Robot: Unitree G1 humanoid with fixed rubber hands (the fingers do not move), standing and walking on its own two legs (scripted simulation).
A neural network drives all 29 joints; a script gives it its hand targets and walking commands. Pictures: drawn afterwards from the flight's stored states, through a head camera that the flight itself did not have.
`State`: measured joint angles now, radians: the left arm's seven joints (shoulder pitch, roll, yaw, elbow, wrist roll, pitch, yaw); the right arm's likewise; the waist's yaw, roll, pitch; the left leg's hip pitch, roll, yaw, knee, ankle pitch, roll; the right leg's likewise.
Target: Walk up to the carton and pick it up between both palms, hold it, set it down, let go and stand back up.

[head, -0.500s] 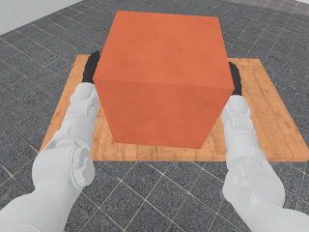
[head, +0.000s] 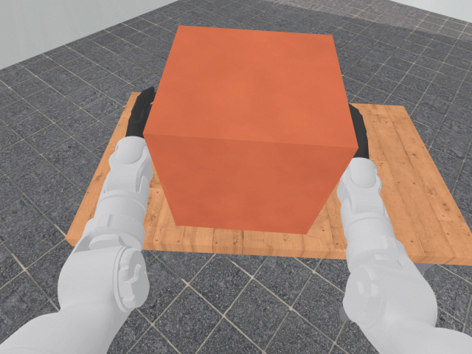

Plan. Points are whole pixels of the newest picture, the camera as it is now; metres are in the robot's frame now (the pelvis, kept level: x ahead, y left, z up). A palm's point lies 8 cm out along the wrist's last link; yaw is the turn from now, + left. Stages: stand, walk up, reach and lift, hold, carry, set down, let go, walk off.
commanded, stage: reach and lift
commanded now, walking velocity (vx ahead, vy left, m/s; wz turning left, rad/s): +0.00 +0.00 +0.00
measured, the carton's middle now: (247, 138) +0.48 -0.01 +0.08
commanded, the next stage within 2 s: none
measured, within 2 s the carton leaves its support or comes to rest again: neither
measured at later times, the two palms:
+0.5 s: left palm (122, 121) +0.39 +0.18 +0.19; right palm (374, 137) +0.37 -0.19 +0.19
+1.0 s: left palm (119, 119) +0.37 +0.18 +0.21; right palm (383, 134) +0.36 -0.19 +0.21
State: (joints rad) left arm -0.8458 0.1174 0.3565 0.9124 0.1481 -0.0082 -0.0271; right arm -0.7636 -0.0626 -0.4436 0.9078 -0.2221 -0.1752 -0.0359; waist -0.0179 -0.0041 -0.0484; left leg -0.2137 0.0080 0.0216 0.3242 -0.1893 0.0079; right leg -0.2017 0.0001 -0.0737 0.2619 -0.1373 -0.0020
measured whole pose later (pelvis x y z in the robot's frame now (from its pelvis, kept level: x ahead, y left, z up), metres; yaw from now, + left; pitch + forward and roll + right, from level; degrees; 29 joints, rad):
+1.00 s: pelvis -0.02 +0.00 +0.00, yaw +0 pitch -8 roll -1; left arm -0.82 0.11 0.35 0.49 0.26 0.57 -0.06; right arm -0.85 -0.15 -0.17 0.86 0.12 0.18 -0.07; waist -0.07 -0.07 0.01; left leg 0.00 0.01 0.02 0.33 -0.19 0.00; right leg 0.00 0.00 -0.07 0.28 -0.15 -0.01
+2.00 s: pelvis -0.02 -0.01 +0.00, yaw +0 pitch -5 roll -1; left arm -1.00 0.24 0.32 0.54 0.20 0.82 -0.09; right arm -1.10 -0.25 -0.03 0.87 0.29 0.53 -0.14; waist -0.09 -0.03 -0.13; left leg -0.07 0.02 0.02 0.33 -0.18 -0.01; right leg -0.05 0.02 -0.08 0.26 -0.13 -0.02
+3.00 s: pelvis -0.04 -0.02 +0.00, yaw +0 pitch -2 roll -1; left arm -1.12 0.27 0.30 0.61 0.15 0.91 -0.08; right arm -1.28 -0.32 0.00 0.93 0.34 0.73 -0.16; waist -0.06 0.00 -0.23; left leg -0.16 0.04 0.01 0.36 -0.17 -0.02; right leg -0.14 0.03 -0.08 0.28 -0.11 -0.04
